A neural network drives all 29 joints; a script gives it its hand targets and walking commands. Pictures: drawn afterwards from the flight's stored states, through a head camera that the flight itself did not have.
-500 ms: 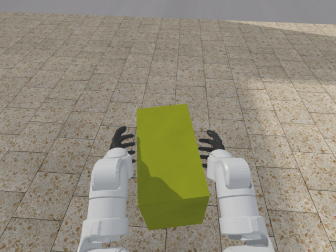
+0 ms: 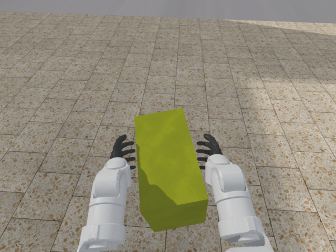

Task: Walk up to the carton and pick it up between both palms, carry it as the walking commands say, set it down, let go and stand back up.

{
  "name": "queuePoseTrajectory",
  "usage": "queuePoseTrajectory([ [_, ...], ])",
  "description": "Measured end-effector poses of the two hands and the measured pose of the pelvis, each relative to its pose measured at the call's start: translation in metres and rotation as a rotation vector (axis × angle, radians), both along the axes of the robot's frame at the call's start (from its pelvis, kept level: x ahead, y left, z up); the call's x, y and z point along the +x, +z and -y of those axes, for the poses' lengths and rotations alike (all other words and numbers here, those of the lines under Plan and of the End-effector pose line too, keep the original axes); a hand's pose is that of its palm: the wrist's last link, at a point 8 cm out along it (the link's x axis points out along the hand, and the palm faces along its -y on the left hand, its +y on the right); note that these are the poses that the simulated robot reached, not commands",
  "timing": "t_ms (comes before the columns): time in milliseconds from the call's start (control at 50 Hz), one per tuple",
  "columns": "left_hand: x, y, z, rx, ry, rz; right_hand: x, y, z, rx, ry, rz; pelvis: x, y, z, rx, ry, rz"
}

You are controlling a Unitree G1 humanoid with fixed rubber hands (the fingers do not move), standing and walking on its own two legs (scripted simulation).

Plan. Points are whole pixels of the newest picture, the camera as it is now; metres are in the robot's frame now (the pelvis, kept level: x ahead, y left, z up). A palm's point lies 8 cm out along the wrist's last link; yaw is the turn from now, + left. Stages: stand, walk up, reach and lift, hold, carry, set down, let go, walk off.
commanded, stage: carry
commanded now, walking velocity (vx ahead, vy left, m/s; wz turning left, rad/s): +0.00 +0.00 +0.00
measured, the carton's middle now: (168, 168) +0.36 +0.00 -0.05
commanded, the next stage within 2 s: hold in 0.44 s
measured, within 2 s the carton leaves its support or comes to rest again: neither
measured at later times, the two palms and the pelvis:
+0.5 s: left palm (119, 165) +0.32 +0.12 +0.04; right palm (215, 163) +0.32 -0.11 +0.04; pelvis +0.00 +0.00 +0.00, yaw +0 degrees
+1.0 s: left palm (114, 156) +0.33 +0.14 +0.06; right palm (207, 173) +0.30 -0.09 +0.02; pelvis +0.01 +0.03 +0.00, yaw -5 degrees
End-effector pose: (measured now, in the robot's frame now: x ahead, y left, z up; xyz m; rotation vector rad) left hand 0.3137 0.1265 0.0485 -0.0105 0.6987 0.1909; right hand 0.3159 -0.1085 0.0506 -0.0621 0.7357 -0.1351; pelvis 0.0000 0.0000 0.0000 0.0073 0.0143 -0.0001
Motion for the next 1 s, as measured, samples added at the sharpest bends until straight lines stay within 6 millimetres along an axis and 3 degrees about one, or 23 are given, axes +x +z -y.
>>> queuePoseTrajectory([
  [460, 0.003, -0.007, 0.002, -0.004, -0.013, 0.009, 0.004, -0.008, 0.003, -0.011, 0.012, 0.008, 0.003, 0.0, 0.002, 0.003, 0.0, -0.005],
  [560, 0.0, -0.01, 0.0, -0.013, -0.046, 0.022, 0.001, -0.017, 0.003, -0.038, 0.054, 0.004, 0.005, 0.001, 0.001, 0.008, -0.034, 0.0],
  [780, 0.0, 0.002, -0.012, -0.051, -0.031, 0.073, -0.01, -0.019, -0.01, -0.019, 0.065, 0.005, 0.005, 0.001, -0.01, 0.001, -0.066, 0.019],
  [1000, 0.016, 0.011, -0.01, -0.067, -0.07, 0.096, -0.016, -0.029, -0.016, -0.017, 0.031, -0.046, 0.006, 0.001, -0.027, -0.009, -0.083, 0.025],
])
